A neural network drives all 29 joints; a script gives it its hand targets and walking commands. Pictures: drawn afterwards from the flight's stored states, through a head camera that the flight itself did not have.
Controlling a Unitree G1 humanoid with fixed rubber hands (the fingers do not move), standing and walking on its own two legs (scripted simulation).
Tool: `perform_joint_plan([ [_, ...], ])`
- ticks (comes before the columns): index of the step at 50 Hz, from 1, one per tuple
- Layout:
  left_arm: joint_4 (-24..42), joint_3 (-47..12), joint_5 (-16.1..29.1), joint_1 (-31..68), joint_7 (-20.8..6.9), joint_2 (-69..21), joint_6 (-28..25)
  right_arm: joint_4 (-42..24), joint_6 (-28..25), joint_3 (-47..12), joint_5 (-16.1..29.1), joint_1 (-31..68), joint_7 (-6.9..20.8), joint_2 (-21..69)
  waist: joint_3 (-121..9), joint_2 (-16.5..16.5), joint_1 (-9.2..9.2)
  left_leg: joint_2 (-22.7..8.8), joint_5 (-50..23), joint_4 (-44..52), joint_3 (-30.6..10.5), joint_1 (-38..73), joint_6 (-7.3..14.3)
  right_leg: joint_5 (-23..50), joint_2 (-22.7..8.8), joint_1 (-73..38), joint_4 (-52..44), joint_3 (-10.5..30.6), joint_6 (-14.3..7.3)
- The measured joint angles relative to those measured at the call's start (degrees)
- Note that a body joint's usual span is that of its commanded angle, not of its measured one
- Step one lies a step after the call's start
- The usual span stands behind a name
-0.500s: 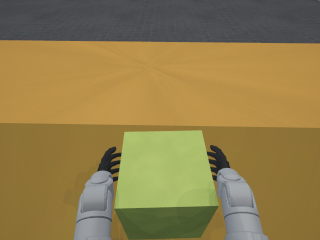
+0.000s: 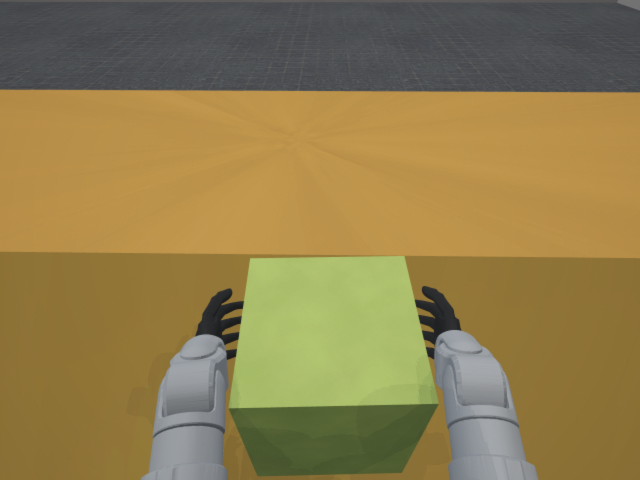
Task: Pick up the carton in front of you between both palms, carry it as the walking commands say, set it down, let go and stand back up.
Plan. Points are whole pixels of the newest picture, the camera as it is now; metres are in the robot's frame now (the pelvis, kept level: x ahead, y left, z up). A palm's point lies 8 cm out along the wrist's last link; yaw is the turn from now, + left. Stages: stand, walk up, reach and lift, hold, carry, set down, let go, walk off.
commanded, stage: hold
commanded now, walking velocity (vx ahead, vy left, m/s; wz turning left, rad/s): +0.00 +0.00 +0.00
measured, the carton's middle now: (328, 369) +0.30 +0.00 -0.02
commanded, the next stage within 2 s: carry in 0.06 s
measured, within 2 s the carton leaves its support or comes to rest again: neither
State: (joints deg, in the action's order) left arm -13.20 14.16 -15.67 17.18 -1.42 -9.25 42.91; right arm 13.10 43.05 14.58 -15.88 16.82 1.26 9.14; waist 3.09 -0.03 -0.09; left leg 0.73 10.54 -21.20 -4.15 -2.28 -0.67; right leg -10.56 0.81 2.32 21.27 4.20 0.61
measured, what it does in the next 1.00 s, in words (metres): walks ahead: right foot, then left foot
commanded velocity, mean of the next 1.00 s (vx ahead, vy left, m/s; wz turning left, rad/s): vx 0.49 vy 0.00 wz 0.00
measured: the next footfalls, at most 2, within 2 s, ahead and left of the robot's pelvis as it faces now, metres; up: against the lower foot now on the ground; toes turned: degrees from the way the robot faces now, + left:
right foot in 0.48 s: +0.16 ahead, -0.10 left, +0.00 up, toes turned -8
left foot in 0.78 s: +0.42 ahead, +0.12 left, +0.00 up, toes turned +12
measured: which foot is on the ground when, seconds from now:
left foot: down 0.00-0.50, up 0.52-0.76, down 0.78-1.00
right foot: down 0.00-0.30, up 0.32-0.46, down 0.48-0.80, up 0.82-1.00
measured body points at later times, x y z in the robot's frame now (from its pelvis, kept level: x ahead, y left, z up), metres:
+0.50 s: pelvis +0.12 +0.00 -0.01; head +0.08 +0.00 +0.43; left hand +0.41 +0.15 +0.09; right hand +0.40 -0.16 +0.09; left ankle +0.03 +0.13 -0.74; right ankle +0.12 -0.10 -0.75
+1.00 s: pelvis +0.41 +0.05 +0.00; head +0.39 +0.05 +0.45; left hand +0.66 +0.18 +0.07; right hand +0.62 -0.13 +0.08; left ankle +0.38 +0.11 -0.74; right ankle +0.39 -0.08 -0.68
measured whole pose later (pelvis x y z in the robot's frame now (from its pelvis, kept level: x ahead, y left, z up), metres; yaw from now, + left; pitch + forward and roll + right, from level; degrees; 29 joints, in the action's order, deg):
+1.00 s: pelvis +0.41 +0.05 +0.00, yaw -2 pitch +6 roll -1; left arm 29.1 2.2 0.7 -6.0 9.4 -7.9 63.4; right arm -28.9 63.5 2.9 1.3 -6.1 -9.7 7.9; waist -9.2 -0.8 3.4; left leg -1.7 13.9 -20.9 14.2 -13.1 3.9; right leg -16.2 -5.5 32.0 56.2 -6.3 -0.5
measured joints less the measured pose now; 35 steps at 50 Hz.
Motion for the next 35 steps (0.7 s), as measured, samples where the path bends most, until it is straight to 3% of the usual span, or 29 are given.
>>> perform_joint_plan([
  [5,0.4,-0.6,0.0,-0.7,0.0,0.2,0.4,-0.4,0.4,-0.7,0.0,-0.6,0.0,-0.2,-1.2,0.0,0.02,-0.1,0.3,-0.4,-0.1,-0.8,-0.1,-0.3,0.1,0.8,0.3,-0.1,0.0],
  [8,2.8,-1.9,1.4,-1.9,0.7,0.5,1.6,-3.0,1.8,-2.0,1.3,-1.9,-0.8,-0.5,-4.6,-0.2,0.08,-0.1,7.4,-5.4,0.1,-5.6,-0.1,-5.9,0.2,5.0,4.2,-0.4,-0.1],
  [11,7.0,-3.3,3.0,-2.5,1.4,0.6,3.7,-7.5,3.5,-3.0,3.0,-3.1,-1.3,-0.8,-7.9,-0.3,0.47,-0.9,11.9,-8.5,1.0,-9.6,-0.2,-8.5,0.1,8.0,5.2,-1.0,-0.1],
  [14,11.4,-4.6,3.7,-2.6,2.1,0.6,6.0,-11.9,5.7,-3.6,4.6,-3.4,-1.9,-1.0,-9.8,0.5,0.71,-1.0,7.8,-9.3,2.8,-11.3,0.0,-5.6,-0.8,10.1,7.5,-1.2,0.0],
  [16,15.3,-5.1,4.6,-4.4,2.4,1.1,8.1,-14.5,7.7,-4.7,5.8,-4.0,-2.6,-0.8,-11.8,0.8,0.60,-0.5,6.8,-9.5,3.9,-11.3,0.6,-9.9,-1.5,11.8,11.3,-0.9,-0.2],
  [19,21.8,-5.4,6.8,-7.7,3.2,1.6,11.6,-18.6,11.4,-7.8,7.0,-5.0,-3.9,-1.1,-14.1,-0.7,0.17,-1.5,9.5,-8.7,5.6,-10.3,1.2,-14.4,-2.1,16.3,18.3,-5.0,-0.4],
  [21,24.7,-5.8,8.1,-8.7,3.8,1.7,13.7,-22.2,13.9,-8.8,7.6,-6.1,-4.5,-1.3,-14.5,-1.8,0.29,-2.6,9.7,-6.6,5.7,-8.9,0.9,-14.5,-1.8,17.8,16.4,-8.1,-0.5],
  [24,28.8,-7.2,9.9,-9.2,5.2,1.7,16.8,-28.3,17.4,-9.1,9.1,-8.1,-5.8,-1.5,-14.3,-2.4,0.74,-3.6,12.1,-7.6,4.9,-8.1,-0.1,-7.1,-1.1,16.6,7.6,-11.9,-1.0],
  [25,29.9,-8.3,10.2,-9.5,5.9,1.7,17.5,-30.5,18.4,-9.0,9.8,-9.2,-6.4,-1.7,-14.3,-2.4,0.93,-4.0,13.6,-10.8,5.0,-9.1,-0.2,-3.5,-1.0,16.2,7.5,-12.7,-1.8],
  [30,34.8,-11.5,12.4,-15.2,8.5,2.0,21.7,-36.5,22.5,-9.5,13.3,-15.7,-8.8,-1.9,-14.9,1.1,-0.03,-2.8,18.9,-31.4,9.4,-21.8,0.6,-8.3,-3.0,12.0,5.5,-14.0,-2.5],
  [32,38.0,-11.8,13.3,-18.2,9.7,1.8,22.5,-38.0,23.0,-10.2,14.5,-17.3,-9.1,-1.8,-14.4,2.0,-0.99,-2.8,16.8,-30.1,11.2,-25.5,0.6,-8.0,-3.7,8.9,2.0,-13.3,-1.5],
  [35,41.2,-11.9,14.7,-20.0,11.1,1.7,22.8,-39.9,22.3,-10.7,15.6,-19.0,-9.8,-1.6,-13.4,2.6,-2.26,-3.1,9.6,-20.8,13.2,-28.4,0.6,-9.0,-4.5,4.3,-1.3,-12.8,-0.4],
])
